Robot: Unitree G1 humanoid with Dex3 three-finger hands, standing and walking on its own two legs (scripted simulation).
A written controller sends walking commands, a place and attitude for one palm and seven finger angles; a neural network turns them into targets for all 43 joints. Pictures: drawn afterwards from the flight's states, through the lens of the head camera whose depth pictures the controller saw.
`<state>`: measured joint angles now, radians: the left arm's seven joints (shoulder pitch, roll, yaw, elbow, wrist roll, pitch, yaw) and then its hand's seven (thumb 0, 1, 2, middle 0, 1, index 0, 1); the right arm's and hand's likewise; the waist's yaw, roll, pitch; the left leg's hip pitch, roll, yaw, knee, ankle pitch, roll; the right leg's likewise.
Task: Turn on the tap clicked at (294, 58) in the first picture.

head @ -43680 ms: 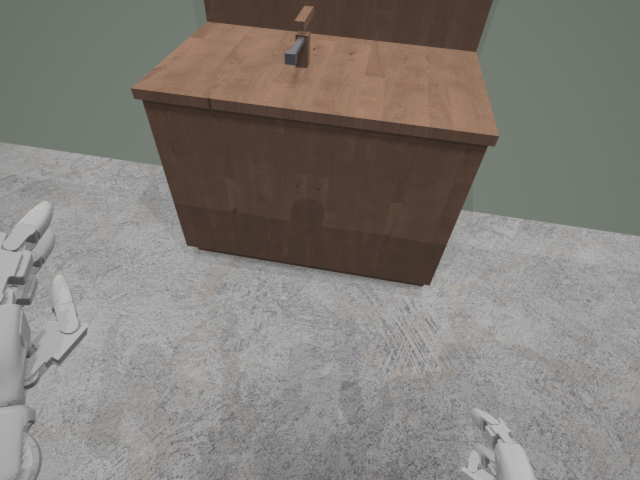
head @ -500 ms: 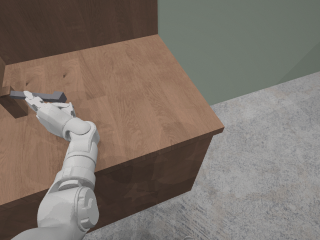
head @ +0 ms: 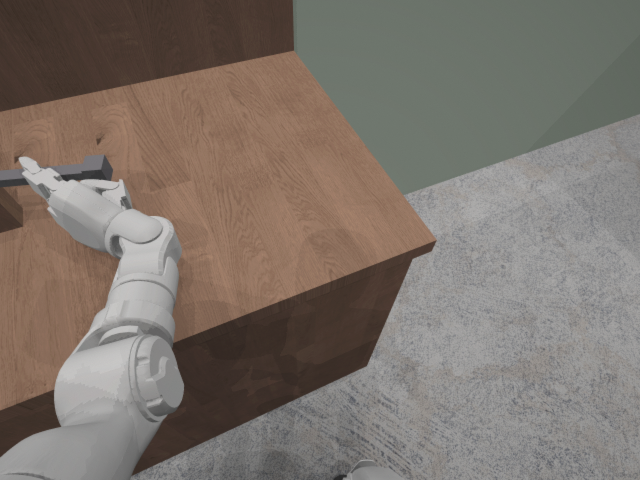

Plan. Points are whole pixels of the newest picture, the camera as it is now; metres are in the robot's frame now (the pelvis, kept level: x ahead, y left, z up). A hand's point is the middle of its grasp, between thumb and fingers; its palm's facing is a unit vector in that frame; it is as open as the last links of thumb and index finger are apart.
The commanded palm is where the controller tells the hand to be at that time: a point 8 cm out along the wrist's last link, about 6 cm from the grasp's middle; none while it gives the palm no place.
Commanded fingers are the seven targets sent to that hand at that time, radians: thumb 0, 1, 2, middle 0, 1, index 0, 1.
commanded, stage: lift the hand up off the lever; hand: left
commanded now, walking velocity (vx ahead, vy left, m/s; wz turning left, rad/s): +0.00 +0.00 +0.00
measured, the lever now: (97, 170) +0.50 +0.27 +0.09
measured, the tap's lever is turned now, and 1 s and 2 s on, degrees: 75 77 77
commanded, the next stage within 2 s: none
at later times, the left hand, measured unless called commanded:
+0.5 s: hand (117, 182) +0.47 +0.23 +0.11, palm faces +0.84 -0.53 -0.08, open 7.8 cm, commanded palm +0.41 +0.24 +0.11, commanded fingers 0.00 0.90 0.90 -0.15 -0.15 -0.15 -0.15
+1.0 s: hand (102, 177) +0.46 +0.24 +0.13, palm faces +0.84 -0.54 -0.07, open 7.8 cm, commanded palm +0.40 +0.25 +0.13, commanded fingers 0.00 0.90 0.90 -0.15 -0.15 -0.15 -0.15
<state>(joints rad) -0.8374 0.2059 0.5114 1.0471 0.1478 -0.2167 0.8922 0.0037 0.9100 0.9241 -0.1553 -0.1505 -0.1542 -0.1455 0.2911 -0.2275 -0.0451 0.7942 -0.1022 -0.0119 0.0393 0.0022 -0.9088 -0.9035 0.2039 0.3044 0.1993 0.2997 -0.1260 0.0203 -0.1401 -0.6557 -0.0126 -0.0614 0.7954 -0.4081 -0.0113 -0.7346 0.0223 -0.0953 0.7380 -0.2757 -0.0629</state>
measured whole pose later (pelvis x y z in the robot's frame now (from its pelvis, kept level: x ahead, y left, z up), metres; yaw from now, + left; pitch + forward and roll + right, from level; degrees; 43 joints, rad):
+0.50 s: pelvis +0.01 +0.01 +0.01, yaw +0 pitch +13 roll -1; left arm -0.78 0.14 0.48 0.95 0.13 -0.15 0.89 0.01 0.90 0.90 -0.16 -0.15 -0.15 -0.15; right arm 0.30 -0.22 -0.05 0.79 -0.10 -0.01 0.06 0.00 -0.91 -0.90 0.20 0.30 0.20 0.30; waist -0.10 0.03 -0.14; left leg -0.57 -0.02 -0.05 0.74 -0.40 0.00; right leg -0.65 0.02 -0.09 0.68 -0.27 -0.05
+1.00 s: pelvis +0.01 +0.00 +0.02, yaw +0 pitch +11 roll +0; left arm -0.73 0.12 0.44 0.82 0.09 -0.07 0.85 0.01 0.90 0.90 -0.15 -0.15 -0.15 -0.15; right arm 0.26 -0.22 -0.05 0.79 -0.08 0.00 0.02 0.00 -0.91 -0.90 0.20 0.30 0.20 0.30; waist -0.07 0.03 -0.12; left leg -0.47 -0.02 -0.07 0.66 -0.37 -0.01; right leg -0.56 0.02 -0.10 0.62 -0.25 -0.06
